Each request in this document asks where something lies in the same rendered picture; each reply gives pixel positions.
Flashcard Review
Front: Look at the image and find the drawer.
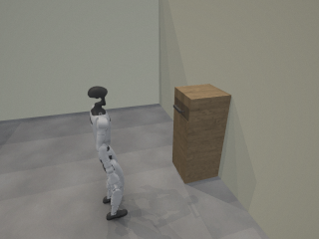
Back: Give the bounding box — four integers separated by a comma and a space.
174, 97, 189, 121

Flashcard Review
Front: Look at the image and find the cabinet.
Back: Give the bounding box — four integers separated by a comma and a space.
172, 84, 231, 184

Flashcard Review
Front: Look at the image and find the robot right forearm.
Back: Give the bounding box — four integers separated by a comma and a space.
99, 145, 115, 176

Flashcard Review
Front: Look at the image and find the handle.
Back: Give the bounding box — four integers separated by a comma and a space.
173, 105, 184, 114

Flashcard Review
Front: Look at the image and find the robot left foot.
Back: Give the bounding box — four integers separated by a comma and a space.
103, 196, 112, 204

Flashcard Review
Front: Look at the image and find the left robot thigh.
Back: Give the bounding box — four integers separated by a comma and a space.
107, 147, 118, 178

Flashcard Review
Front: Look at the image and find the right robot hand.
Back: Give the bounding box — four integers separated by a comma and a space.
108, 173, 123, 191

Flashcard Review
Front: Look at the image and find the robot right upper arm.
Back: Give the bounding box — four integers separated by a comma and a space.
96, 117, 109, 152

